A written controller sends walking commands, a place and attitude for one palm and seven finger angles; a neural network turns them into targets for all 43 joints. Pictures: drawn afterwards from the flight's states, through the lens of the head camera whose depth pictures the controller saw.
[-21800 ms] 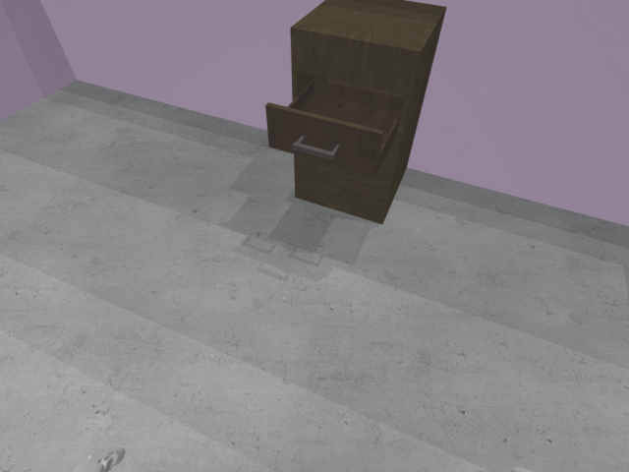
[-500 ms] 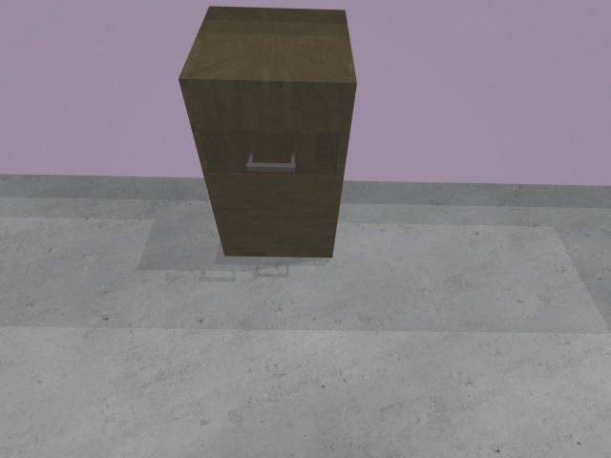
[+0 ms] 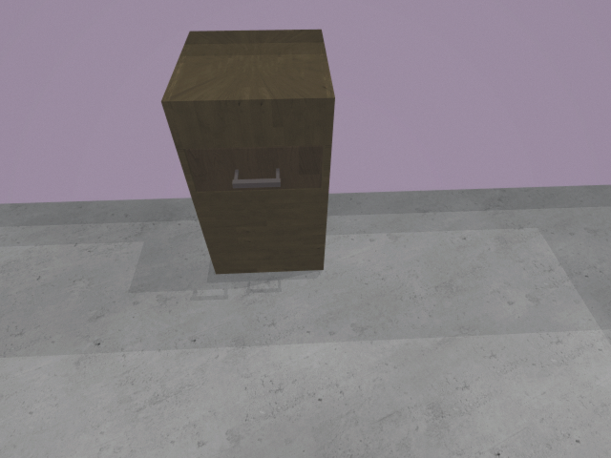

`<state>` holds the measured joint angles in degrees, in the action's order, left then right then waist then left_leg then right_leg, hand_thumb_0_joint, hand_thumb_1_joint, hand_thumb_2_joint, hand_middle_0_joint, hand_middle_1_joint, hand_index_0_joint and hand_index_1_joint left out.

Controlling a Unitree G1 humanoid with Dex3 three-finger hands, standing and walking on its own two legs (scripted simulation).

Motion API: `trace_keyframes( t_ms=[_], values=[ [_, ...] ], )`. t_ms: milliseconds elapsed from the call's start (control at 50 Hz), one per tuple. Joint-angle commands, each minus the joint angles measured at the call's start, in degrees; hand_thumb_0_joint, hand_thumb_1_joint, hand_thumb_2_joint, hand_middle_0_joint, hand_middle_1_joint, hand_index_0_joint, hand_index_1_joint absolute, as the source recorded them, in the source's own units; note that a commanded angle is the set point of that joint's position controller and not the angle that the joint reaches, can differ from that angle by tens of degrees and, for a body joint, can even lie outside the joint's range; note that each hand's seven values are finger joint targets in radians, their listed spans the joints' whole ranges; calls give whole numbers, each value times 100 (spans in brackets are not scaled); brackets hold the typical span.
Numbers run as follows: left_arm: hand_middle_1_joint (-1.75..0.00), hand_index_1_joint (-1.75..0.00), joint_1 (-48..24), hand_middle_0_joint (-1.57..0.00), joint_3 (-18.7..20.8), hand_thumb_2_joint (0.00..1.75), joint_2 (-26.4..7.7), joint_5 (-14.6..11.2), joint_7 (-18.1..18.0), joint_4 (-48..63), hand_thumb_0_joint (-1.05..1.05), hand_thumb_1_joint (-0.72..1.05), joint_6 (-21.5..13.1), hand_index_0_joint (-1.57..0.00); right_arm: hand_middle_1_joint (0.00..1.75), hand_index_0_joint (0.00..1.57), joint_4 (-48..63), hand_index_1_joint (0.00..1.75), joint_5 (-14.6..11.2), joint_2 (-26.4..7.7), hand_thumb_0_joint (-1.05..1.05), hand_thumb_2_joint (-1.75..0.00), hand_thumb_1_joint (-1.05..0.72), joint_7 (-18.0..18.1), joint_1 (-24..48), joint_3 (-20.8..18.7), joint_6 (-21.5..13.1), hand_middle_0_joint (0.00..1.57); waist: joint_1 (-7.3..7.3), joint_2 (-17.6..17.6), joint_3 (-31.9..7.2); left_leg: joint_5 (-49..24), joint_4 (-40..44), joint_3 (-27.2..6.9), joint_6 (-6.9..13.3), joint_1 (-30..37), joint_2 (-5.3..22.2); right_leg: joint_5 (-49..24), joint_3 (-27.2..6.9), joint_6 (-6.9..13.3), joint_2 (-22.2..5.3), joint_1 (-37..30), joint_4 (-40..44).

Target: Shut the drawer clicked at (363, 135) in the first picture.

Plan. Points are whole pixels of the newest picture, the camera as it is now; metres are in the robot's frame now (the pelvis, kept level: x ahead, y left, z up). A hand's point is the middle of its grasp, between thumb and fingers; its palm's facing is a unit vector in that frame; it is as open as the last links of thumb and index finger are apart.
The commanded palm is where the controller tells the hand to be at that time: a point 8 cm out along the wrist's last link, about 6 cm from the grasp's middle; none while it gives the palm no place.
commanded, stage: let the arm hang, fingers relaxed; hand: left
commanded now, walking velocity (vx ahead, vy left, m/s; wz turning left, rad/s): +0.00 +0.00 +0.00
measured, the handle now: (257, 178) +0.88 +0.18 -0.24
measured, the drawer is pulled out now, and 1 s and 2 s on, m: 0.00 0.00 0.00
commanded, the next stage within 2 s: look to check the result in 0.08 s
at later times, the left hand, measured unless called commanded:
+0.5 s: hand out of the picture -0.01 +0.15 -0.18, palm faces +0.04 -0.99 -0.16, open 7.4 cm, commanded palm none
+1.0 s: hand out of the picture +0.01 +0.14 -0.17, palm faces +0.04 -0.98 -0.18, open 7.4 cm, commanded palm none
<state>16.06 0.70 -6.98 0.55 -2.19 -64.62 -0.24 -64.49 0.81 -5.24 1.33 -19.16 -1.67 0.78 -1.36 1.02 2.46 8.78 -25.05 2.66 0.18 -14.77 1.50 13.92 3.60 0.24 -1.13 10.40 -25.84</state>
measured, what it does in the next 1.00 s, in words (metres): stands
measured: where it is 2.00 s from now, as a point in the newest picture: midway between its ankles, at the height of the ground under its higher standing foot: outside the picture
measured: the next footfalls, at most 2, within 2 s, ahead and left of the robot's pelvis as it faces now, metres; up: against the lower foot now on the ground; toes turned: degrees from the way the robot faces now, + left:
none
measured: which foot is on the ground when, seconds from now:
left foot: down 0.00-1.00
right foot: down 0.00-1.00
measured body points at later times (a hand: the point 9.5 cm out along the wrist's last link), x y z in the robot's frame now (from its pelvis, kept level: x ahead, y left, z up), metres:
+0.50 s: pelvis +0.01 -0.01 +0.00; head +0.03 -0.01 +0.45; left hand -0.01 +0.20 -0.16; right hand -0.01 -0.21 -0.17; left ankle +0.05 +0.12 -0.74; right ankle +0.00 -0.12 -0.74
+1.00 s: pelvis +0.03 -0.02 +0.00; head +0.04 -0.03 +0.45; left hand +0.01 +0.19 -0.16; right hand +0.00 -0.22 -0.17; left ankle +0.05 +0.12 -0.74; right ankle +0.00 -0.12 -0.74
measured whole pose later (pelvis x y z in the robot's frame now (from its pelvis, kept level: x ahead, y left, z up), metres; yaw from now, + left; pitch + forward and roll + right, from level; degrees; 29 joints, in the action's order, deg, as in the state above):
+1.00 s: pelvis +0.03 -0.02 +0.00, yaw +0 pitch -2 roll +0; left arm 16.8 0.9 -6.1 0.3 -2.4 -65.7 -0.7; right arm -65.8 0.6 -5.7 2.0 -17.3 -1.6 0.1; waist -0.8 1.1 3.4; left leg 10.5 -24.2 2.3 -1.4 -12.1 2.8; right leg 15.4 3.9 1.5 0.2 7.4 -24.2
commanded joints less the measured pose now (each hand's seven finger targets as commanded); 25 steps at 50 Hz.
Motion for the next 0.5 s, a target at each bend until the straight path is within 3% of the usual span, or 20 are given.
trace_keyframes(
  t_ms=[0, 120, 200, 300, 480],
  values=[
    [-30, -30, 575, -20, 92, 90, -505, 3, -21, 77, 0, 90, -45, -20, 30, 20, 58, 30, 20, -442, 0, -90, -90, 66, -492, -66, -73, 20, 86, -53, 300, 340, 469, -439, 155, 157, 339, 382, -429, 259, -428, 481, 739],
    [-30, -30, 557, -20, 90, 90, -478, -5, -31, 69, 0, 90, -59, -20, 30, 20, -1, 30, 8, -413, 0, -90, -90, 76, -521, -63, -89, 20, 73, -76, 273, 50, 398, -405, 151, 260, 362, 158, -426, 257, -438, 436, 731],
    [-30, -30, 584, -20, 82, 90, -436, -5, -34, 33, 0, 90, -48, -20, 30, 20, -21, 30, 12, -402, 0, -90, -90, 90, -507, -61, -81, 20, 66, 98, 348, 118, 441, -432, 150, 288, 383, 176, -420, 253, -401, 489, 721],
    [-30, -30, 604, -20, 83, 90, -411, 4, -31, -5, 0, 90, -46, -20, 30, 20, -14, 30, 8, -416, 0, -90, -90, 96, -490, -70, -79, 20, 65, -16, 385, 285, 483, -419, 147, 276, 384, 287, -433, 246, -394, 511, 765],
    [-30, -30, 646, -20, 81, 90, -409, 8, -39, -16, 0, 90, -80, -20, 30, 20, -8, 30, -6, -452, 0, -90, -90, 108, -428, -69, -116, 20, 63, -24, 186, -223, 382, -390, 147, 472, 411, -157, -434, 225, -398, 349, 716]
  ],
)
